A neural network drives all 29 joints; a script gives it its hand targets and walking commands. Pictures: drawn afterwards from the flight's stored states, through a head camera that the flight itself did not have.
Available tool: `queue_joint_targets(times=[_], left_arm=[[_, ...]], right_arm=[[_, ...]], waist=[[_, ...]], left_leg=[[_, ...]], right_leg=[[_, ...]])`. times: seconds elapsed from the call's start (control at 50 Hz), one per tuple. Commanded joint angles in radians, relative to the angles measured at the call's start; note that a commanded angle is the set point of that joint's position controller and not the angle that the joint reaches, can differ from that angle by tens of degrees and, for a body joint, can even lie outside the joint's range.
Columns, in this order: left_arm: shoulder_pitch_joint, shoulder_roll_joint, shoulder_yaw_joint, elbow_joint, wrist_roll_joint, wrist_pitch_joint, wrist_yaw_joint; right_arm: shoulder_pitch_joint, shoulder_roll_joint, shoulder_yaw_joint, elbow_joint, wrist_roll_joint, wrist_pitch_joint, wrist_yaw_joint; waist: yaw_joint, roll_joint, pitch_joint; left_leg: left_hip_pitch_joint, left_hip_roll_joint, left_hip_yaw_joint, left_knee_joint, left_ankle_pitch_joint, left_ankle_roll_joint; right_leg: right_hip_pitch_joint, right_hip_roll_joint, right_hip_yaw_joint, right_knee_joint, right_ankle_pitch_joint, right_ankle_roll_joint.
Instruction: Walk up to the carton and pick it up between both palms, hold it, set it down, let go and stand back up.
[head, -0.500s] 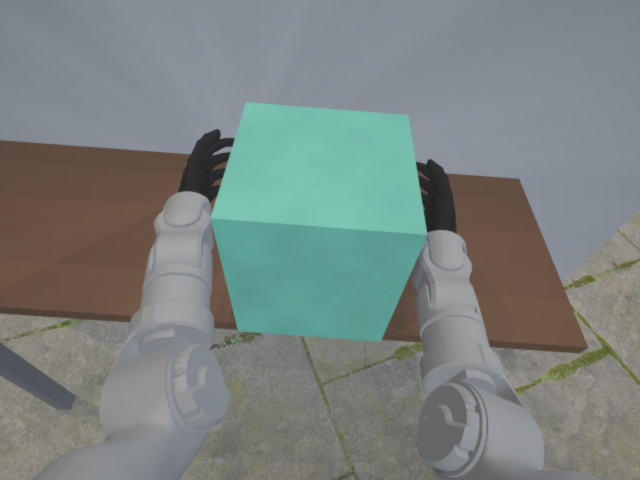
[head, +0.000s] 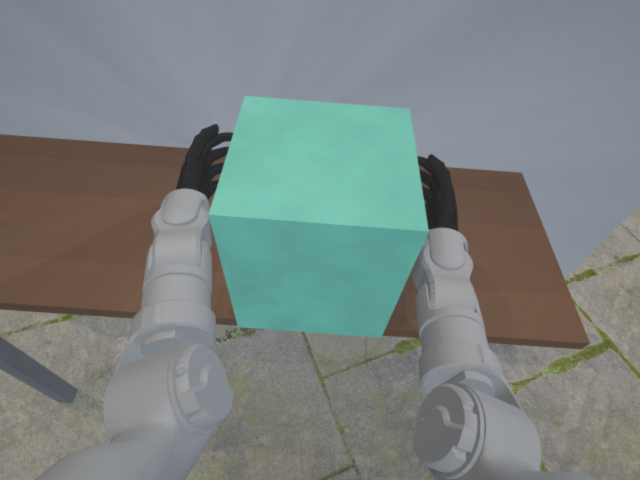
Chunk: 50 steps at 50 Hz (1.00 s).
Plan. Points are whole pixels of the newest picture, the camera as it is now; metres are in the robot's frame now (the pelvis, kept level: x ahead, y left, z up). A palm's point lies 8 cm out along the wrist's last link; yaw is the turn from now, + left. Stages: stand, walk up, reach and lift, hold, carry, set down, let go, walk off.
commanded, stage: set down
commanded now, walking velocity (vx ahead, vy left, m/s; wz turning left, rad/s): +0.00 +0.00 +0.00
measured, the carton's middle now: (317, 225) +0.43 +0.02 +0.06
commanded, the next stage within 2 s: none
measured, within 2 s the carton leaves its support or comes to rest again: neither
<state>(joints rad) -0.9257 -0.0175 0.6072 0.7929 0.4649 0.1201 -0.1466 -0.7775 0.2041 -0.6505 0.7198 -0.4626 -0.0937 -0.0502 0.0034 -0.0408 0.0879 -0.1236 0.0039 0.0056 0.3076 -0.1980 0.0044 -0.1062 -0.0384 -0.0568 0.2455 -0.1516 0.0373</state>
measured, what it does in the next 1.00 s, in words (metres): stands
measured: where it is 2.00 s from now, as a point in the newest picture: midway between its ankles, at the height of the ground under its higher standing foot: outside the picture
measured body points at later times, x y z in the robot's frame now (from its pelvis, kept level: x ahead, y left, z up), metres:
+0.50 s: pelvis -0.01 +0.00 -0.01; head +0.05 +0.02 +0.44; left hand +0.47 +0.17 +0.09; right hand +0.44 -0.15 +0.09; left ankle -0.02 +0.11 -0.75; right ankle -0.02 -0.14 -0.75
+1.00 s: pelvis -0.03 -0.02 -0.01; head +0.01 +0.00 +0.44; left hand +0.47 +0.18 +0.18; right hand +0.44 -0.20 +0.18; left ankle -0.02 +0.11 -0.75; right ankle -0.02 -0.14 -0.75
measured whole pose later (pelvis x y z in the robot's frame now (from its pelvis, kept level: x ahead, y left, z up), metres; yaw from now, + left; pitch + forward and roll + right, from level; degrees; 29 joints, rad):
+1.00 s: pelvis -0.03 -0.02 -0.01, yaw -1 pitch +13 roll -1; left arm -1.27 0.42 -0.12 1.39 -0.33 0.09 0.00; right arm -1.19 -0.21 0.01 1.19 0.34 0.16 -0.21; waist -0.06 -0.02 -0.16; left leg -0.48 0.05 0.00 0.43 -0.18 -0.03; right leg -0.47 0.00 -0.06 0.36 -0.13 -0.01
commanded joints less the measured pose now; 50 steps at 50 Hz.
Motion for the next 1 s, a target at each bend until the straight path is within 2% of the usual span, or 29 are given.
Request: queue_joint_targets(times=[0.0, 0.08, 0.16, 0.2, 0.26, 0.34, 0.4, 0.48, 0.56, 0.62, 0.66, 0.7, 0.74, 0.78, 0.82, 0.84, 0.88, 0.9, 0.92, 0.94, 0.96, 0.98], left_arm=[[-0.313, -0.356, -0.174, 0.08, 0.009, -0.005, -0.069], [-0.321, -0.297, -0.173, 0.072, 0.004, -0.009, -0.05], [-0.32, -0.079, -0.153, 0.076, -0.032, -0.019, 0.014], [-0.355, 0.072, -0.223, 0.081, -0.122, -0.047, 0.081], [-0.484, 0.151, -0.333, 0.165, -0.269, -0.107, 0.167], [-0.567, 0.255, -0.416, 0.355, -0.395, -0.18, 0.215], [-0.593, 0.315, -0.469, 0.477, -0.472, -0.22, 0.217], [-0.631, 0.362, -0.546, 0.548, -0.57, -0.258, 0.216], [-0.662, 0.408, -0.607, 0.515, -0.644, -0.249, 0.21], [-0.679, 0.439, -0.64, 0.456, -0.693, -0.219, 0.202], [-0.674, 0.457, -0.646, 0.481, -0.701, -0.19, 0.19], [-0.708, 0.493, -0.653, 0.407, -0.727, -0.167, 0.187], [-0.705, 0.504, -0.662, 0.424, -0.739, -0.139, 0.181], [-0.708, 0.51, -0.679, 0.459, -0.763, -0.115, 0.17], [-0.742, 0.526, -0.707, 0.458, -0.785, -0.099, 0.162], [-0.767, 0.531, -0.714, 0.424, -0.799, -0.094, 0.162], [-0.769, 0.537, -0.721, 0.444, -0.802, -0.076, 0.153], [-0.754, 0.536, -0.721, 0.49, -0.806, -0.07, 0.146], [-0.764, 0.553, -0.716, 0.482, -0.805, -0.064, 0.142], [-0.778, 0.562, -0.716, 0.46, -0.805, -0.056, 0.139], [-0.774, 0.568, -0.708, 0.486, -0.798, -0.049, 0.137], [-0.77, 0.572, -0.708, 0.493, -0.796, -0.043, 0.134]], right_arm=[[-0.368, 0.283, 0.216, 0.041, -0.028, -0.005, 0.098], [-0.343, 0.221, 0.193, 0.061, -0.021, -0.001, 0.086], [-0.309, -0.007, 0.157, 0.088, 0.032, -0.006, 0.043], [-0.328, -0.161, 0.197, 0.129, 0.134, -0.02, -0.002], [-0.45, -0.213, 0.284, 0.203, 0.268, -0.038, -0.056], [-0.565, -0.293, 0.353, 0.25, 0.369, -0.043, -0.097], [-0.587, -0.36, 0.418, 0.335, 0.461, -0.039, -0.121], [-0.627, -0.45, 0.506, 0.432, 0.585, -0.035, -0.14], [-0.674, -0.519, 0.575, 0.433, 0.695, -0.01, -0.143], [-0.717, -0.542, 0.623, 0.376, 0.762, 0.026, -0.136], [-0.724, -0.539, 0.654, 0.402, 0.787, 0.066, -0.127], [-0.751, -0.559, 0.664, 0.336, 0.822, 0.093, -0.122], [-0.765, -0.546, 0.691, 0.35, 0.844, 0.126, -0.121], [-0.78, -0.548, 0.689, 0.359, 0.842, 0.163, -0.122], [-0.807, -0.546, 0.679, 0.342, 0.836, 0.189, -0.128], [-0.819, -0.553, 0.668, 0.316, 0.839, 0.198, -0.131], [-0.823, -0.551, 0.652, 0.339, 0.819, 0.217, -0.141], [-0.822, -0.541, 0.653, 0.357, 0.811, 0.229, -0.146], [-0.83, -0.547, 0.641, 0.35, 0.805, 0.234, -0.152], [-0.837, -0.552, 0.632, 0.323, 0.799, 0.236, -0.159], [-0.848, -0.542, 0.638, 0.325, 0.796, 0.243, -0.165], [-0.85, -0.534, 0.633, 0.327, 0.793, 0.253, -0.171]], waist=[[-0.031, 0.054, -0.356], [-0.041, 0.073, -0.354], [-0.041, 0.07, -0.366], [-0.044, 0.078, -0.429], [-0.042, 0.097, -0.576], [-0.023, 0.092, -0.798], [-0.027, 0.101, -0.858], [-0.042, 0.125, -0.877], [-0.049, 0.15, -0.886], [-0.04, 0.137, -0.911], [-0.031, 0.121, -0.847], [-0.02, 0.124, -0.875], [-0.014, 0.114, -0.848], [-0.017, 0.106, -0.793], [-0.035, 0.109, -0.775], [-0.039, 0.123, -0.811], [-0.056, 0.12, -0.808], [-0.064, 0.096, -0.776], [-0.066, 0.087, -0.779], [-0.073, 0.094, -0.798], [-0.068, 0.094, -0.779], [-0.076, 0.082, -0.766]], left_leg=[[0.108, -0.032, 0.128, 0.008, 0.433, -0.048], [0.131, -0.028, 0.128, 0.016, 0.448, -0.056], [0.133, -0.025, 0.131, 0.024, 0.448, -0.059], [0.1, -0.021, 0.125, 0.041, 0.459, -0.066], [-0.001, -0.015, 0.114, 0.083, 0.428, -0.07], [-0.063, -0.005, 0.09, 0.145, 0.447, -0.08], [-0.081, 0.001, 0.073, 0.185, 0.502, -0.096], [-0.023, 0.011, 0.047, 0.238, 0.588, -0.12], [-0.005, 0.006, 0.04, 0.24, 0.588, -0.133], [0.0, 0.003, 0.04, 0.229, 0.559, -0.126], [-0.039, -0.001, 0.043, 0.203, 0.478, -0.112], [-0.048, -0.004, 0.044, 0.184, 0.46, -0.102], [-0.066, -0.008, 0.043, 0.173, 0.424, -0.086], [-0.102, -0.01, 0.043, 0.142, 0.312, -0.071], [-0.124, -0.011, 0.04, 0.126, 0.261, -0.059], [-0.115, -0.011, 0.042, 0.124, 0.259, -0.059], [-0.107, -0.01, 0.036, 0.13, 0.261, -0.056], [-0.127, -0.011, 0.03, 0.126, 0.246, -0.05], [-0.135, -0.014, 0.03, 0.119, 0.242, -0.049], [-0.138, -0.017, 0.032, 0.117, 0.241, -0.049], [-0.152, -0.018, 0.032, 0.108, 0.228, -0.046], [-0.163, -0.021, 0.031, 0.102, 0.222, -0.044]], right_leg=[[0.125, 0.08, -0.098, 0.019, 0.201, 0.049], [0.094, 0.086, -0.102, 0.015, 0.184, 0.044], [0.071, 0.089, -0.098, 0.013, 0.175, 0.042], [0.049, 0.095, -0.083, 0.026, 0.207, 0.035], [0.009, 0.091, -0.051, 0.054, 0.257, 0.014], [-0.006, 0.085, -0.032, 0.115, 0.372, 0.0], [-0.017, 0.086, -0.026, 0.154, 0.432, -0.003], [-0.112, 0.097, -0.029, 0.169, 0.432, -0.015], [-0.152, 0.101, -0.032, 0.164, 0.41, -0.024], [-0.154, 0.104, -0.033, 0.156, 0.385, -0.029], [-0.149, 0.098, -0.026, 0.148, 0.333, -0.031], [-0.128, 0.094, -0.021, 0.149, 0.341, -0.031], [-0.119, 0.088, -0.011, 0.146, 0.332, -0.031], [-0.118, 0.08, -0.004, 0.134, 0.251, -0.032], [-0.123, 0.074, -0.003, 0.129, 0.217, -0.034], [-0.124, 0.073, -0.002, 0.128, 0.219, -0.034], [-0.13, 0.071, -0.005, 0.126, 0.229, -0.037], [-0.127, 0.07, -0.004, 0.122, 0.221, -0.036], [-0.108, 0.068, -0.003, 0.124, 0.232, -0.032], [-0.082, 0.067, 0.0, 0.126, 0.258, -0.028], [-0.068, 0.065, 0.001, 0.123, 0.256, -0.027], [-0.056, 0.064, 0.002, 0.122, 0.258, -0.024]])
